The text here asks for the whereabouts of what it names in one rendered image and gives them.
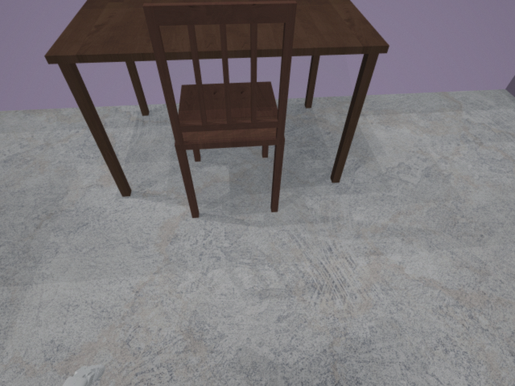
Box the chair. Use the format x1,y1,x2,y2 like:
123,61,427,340
143,1,297,218

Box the robot left hand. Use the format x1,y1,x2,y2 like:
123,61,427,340
60,364,105,386

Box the table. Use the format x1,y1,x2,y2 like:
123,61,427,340
45,0,389,197

